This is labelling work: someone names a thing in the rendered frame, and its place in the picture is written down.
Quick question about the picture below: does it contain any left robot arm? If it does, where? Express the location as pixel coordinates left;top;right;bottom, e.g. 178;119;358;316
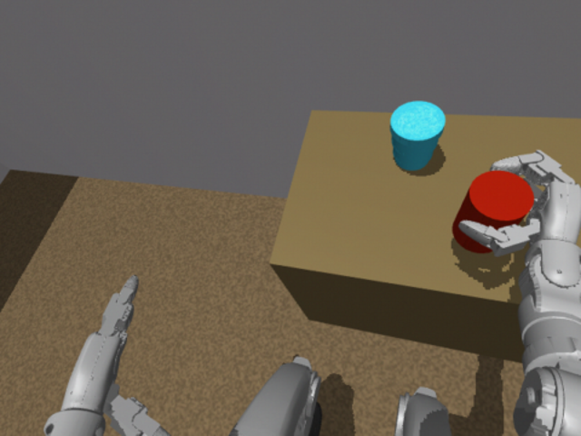
44;409;105;436

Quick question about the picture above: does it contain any left robot hand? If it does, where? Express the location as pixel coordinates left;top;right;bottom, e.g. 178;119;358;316
61;275;172;436

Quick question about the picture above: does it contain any right robot arm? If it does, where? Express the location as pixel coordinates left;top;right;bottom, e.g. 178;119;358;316
513;239;581;436

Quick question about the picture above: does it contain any right robot hand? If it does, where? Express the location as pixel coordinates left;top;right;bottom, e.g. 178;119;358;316
458;150;581;257

